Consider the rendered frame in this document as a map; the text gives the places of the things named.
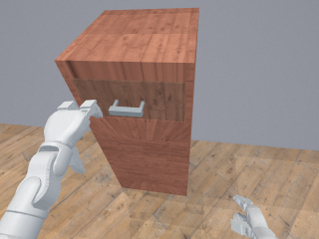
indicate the drawer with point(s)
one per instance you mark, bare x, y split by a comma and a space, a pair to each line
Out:
163, 100

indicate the right robot forearm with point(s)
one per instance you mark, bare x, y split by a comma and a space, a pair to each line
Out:
262, 232

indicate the left robot forearm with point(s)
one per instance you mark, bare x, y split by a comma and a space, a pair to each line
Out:
39, 190

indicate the robot left hand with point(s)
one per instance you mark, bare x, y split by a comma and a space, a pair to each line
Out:
68, 124

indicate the handle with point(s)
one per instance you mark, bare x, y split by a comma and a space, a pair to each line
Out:
126, 111

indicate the cabinet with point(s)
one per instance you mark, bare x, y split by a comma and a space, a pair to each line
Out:
153, 45

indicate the robot right hand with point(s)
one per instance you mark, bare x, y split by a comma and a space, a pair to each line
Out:
242, 224

